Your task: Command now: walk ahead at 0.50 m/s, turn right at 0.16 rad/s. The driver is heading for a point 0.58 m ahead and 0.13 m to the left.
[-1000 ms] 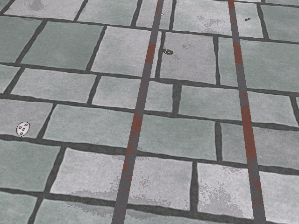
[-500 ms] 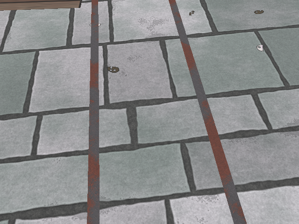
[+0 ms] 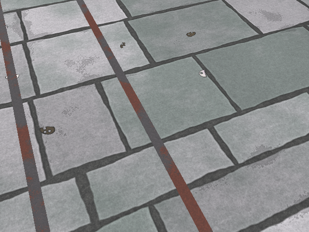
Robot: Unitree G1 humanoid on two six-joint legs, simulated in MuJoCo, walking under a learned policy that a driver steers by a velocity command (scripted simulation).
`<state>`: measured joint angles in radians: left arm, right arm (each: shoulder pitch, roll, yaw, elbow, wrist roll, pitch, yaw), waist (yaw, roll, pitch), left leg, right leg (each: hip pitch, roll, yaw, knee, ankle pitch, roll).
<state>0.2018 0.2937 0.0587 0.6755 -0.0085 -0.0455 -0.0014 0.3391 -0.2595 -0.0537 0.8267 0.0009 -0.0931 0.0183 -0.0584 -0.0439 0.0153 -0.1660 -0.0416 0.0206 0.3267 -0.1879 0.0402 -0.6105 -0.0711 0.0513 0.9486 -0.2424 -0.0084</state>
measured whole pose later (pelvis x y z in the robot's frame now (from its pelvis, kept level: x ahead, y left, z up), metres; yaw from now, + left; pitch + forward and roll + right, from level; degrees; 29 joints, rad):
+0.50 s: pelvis +0.26 -0.06 +0.00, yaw +7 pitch +1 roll -2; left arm 0.32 0.26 0.07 0.80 0.02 -0.09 -0.01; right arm 0.20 -0.32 -0.07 0.79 0.03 -0.04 0.01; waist 0.04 0.06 0.02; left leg -0.67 0.10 -0.07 1.02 -0.16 -0.02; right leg -0.10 0.03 -0.15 0.28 -0.19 -0.05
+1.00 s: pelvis +0.50 +0.04 +0.00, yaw +20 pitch +2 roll +0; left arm 0.14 0.31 0.06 0.77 0.00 -0.05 0.03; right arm 0.20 -0.27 -0.05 0.75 -0.01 -0.04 0.02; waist -0.01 -0.03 0.08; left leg -0.27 -0.08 0.01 0.39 -0.14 0.09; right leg -0.60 -0.10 0.04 1.05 -0.33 0.06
